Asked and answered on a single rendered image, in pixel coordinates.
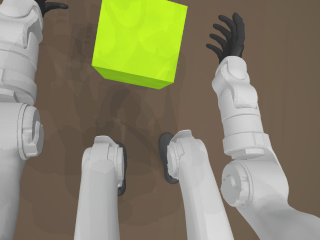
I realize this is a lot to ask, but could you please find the right robot foot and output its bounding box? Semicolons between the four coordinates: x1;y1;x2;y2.
158;132;179;184

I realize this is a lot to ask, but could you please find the robot left forearm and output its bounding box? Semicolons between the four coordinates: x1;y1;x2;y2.
0;0;44;106

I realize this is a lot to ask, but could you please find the right robot hand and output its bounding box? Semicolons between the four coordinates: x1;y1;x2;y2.
206;12;245;64

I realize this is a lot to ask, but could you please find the carton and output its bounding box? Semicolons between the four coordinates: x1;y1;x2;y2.
92;0;188;89

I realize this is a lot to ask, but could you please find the left robot upper arm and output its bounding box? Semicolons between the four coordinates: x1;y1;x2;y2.
0;102;44;240

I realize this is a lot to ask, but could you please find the right robot upper arm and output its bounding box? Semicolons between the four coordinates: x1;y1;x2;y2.
220;159;320;240

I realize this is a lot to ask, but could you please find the robot right forearm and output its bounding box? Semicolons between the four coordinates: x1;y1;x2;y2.
211;56;289;195

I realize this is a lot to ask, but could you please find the robot left shin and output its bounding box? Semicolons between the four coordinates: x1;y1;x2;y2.
81;135;123;188

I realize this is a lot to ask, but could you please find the left robot hand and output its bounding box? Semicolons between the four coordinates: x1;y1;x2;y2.
34;0;69;18

